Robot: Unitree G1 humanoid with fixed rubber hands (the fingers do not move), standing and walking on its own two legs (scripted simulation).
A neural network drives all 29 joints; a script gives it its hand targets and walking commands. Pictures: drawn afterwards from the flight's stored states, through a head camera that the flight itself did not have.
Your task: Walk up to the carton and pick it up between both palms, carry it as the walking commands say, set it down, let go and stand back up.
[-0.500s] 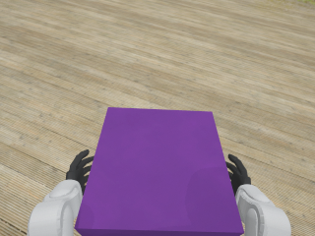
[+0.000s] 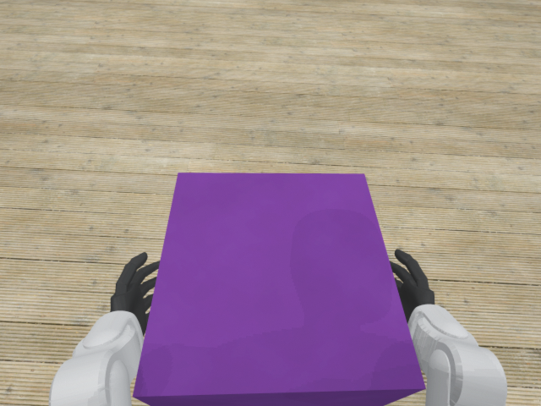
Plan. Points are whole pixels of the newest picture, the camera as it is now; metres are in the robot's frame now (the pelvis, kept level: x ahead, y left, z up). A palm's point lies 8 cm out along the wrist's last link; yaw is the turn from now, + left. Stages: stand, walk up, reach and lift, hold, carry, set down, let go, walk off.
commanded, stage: carry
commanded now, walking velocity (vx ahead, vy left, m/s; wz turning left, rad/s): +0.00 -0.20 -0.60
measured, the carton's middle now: (271, 304) +0.28 +0.00 -0.02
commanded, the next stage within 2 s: none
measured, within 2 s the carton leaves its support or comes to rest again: neither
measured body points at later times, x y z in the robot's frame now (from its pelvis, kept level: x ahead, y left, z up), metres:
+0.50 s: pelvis -0.04 -0.13 +0.01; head -0.05 -0.14 +0.46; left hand +0.25 -0.02 +0.07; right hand +0.17 -0.37 +0.06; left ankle -0.01 +0.03 -0.70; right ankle -0.02 -0.25 -0.72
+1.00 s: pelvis -0.07 -0.15 +0.01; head -0.10 -0.15 +0.46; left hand +0.21 -0.01 +0.09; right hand +0.15 -0.37 +0.08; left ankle -0.02 -0.03 -0.72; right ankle -0.02 -0.25 -0.72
